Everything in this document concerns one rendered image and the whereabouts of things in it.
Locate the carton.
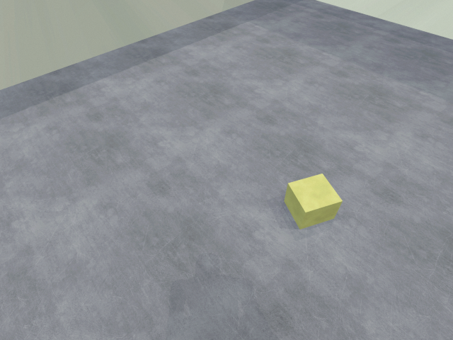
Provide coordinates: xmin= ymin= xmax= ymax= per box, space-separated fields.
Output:
xmin=284 ymin=174 xmax=343 ymax=229

